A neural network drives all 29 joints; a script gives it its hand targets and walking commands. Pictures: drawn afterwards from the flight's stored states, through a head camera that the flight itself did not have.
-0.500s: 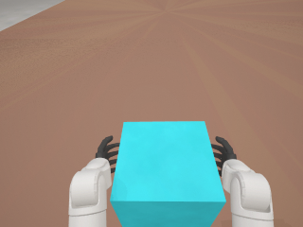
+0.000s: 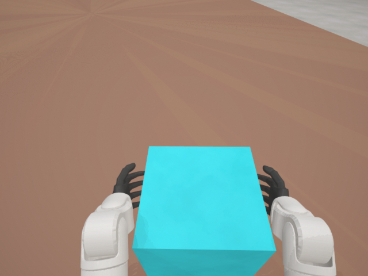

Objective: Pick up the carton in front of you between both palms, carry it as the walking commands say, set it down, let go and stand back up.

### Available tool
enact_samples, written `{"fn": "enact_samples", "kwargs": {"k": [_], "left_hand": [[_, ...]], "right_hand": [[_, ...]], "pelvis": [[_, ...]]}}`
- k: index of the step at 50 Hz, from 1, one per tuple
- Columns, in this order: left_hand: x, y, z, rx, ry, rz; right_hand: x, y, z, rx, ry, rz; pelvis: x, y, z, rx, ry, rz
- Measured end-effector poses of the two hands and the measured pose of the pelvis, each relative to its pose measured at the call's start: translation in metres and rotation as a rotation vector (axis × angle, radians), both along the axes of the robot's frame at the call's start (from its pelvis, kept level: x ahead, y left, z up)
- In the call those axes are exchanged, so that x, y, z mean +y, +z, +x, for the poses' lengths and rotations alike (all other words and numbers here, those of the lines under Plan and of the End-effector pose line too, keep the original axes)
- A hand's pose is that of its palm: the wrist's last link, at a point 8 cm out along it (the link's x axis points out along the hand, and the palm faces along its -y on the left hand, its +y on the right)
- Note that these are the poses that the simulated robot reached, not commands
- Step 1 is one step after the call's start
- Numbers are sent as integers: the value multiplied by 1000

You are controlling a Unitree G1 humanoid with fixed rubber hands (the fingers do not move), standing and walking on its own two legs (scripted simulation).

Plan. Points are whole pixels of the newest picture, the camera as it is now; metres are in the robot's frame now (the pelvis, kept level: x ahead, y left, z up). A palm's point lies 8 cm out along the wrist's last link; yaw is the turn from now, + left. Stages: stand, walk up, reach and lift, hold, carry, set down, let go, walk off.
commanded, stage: carry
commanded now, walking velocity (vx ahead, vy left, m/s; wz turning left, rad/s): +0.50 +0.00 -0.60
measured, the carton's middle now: (198, 218) +0.26 -0.01 +0.02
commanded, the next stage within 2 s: none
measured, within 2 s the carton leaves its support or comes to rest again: neither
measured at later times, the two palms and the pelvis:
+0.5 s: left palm (163, 110) +0.57 +0.09 +0.08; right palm (262, 114) +0.57 -0.21 +0.07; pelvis +0.31 -0.06 +0.00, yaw +1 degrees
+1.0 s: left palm (141, 69) +0.87 +0.19 +0.07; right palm (211, 60) +0.95 -0.10 +0.08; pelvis +0.65 -0.02 +0.00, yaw +14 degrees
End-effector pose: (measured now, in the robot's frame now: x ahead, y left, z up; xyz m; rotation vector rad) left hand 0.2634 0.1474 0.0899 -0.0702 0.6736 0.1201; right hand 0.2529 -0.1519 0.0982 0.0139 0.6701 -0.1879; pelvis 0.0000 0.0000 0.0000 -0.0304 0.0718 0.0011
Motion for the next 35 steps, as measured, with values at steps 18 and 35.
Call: {"fn": "enact_samples", "kwargs": {"k": [18, 35], "left_hand": [[-68, -29, 227, 126, -15, 71], [-16, -18, 452, -11, 110, 67]], "right_hand": [[-68, -45, 225, 126, -12, 66], [-16, -33, 489, -12, 105, 73]], "pelvis": [[-59, -3, 223, -13, -29, 47], [-37, -34, 473, -60, 72, 68]]}}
